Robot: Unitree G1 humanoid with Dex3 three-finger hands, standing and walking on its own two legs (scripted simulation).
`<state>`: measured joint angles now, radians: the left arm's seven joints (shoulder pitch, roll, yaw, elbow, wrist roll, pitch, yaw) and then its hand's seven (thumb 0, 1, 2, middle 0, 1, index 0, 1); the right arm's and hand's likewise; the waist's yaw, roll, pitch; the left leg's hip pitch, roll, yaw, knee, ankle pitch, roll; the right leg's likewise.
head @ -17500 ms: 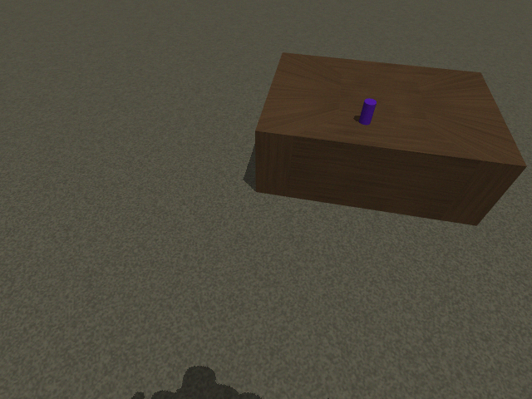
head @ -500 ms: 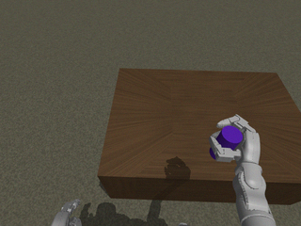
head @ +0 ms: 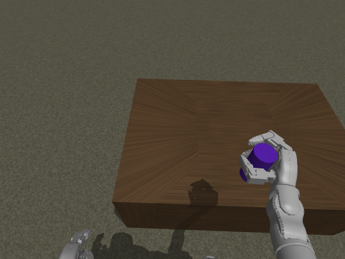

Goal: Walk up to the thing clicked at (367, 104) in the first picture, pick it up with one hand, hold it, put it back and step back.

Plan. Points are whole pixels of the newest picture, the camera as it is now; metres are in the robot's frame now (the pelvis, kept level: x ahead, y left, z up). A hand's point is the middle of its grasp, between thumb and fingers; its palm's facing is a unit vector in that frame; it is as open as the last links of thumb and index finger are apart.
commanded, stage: hold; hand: right
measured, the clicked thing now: (256, 164) +0.33 -0.18 +0.03
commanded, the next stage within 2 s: crouch in 1.02 s
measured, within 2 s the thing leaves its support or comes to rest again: neither
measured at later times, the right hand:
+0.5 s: hand (254, 160) +0.33 -0.17 +0.05, palm faces +0.17 +0.99 +0.00, open 7.2 cm
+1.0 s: hand (253, 161) +0.33 -0.17 +0.05, palm faces +0.17 +0.99 +0.00, open 7.2 cm
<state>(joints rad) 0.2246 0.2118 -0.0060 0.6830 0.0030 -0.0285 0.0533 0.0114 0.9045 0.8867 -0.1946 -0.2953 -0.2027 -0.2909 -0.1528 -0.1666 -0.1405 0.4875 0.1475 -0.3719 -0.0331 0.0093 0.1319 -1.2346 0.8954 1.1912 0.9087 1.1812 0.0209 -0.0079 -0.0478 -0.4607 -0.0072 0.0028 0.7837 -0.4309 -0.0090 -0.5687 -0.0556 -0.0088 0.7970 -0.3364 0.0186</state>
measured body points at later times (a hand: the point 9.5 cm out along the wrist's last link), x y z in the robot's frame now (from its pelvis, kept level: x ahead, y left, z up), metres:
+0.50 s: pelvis +0.00 +0.00 +0.00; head +0.03 -0.01 +0.45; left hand +0.13 +0.24 -0.11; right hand +0.32 -0.22 +0.05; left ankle -0.02 +0.13 -0.71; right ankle +0.04 -0.13 -0.71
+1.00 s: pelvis +0.00 +0.00 +0.00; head +0.03 +0.00 +0.45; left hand +0.13 +0.24 -0.11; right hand +0.32 -0.22 +0.05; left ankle -0.02 +0.13 -0.71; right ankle +0.04 -0.13 -0.71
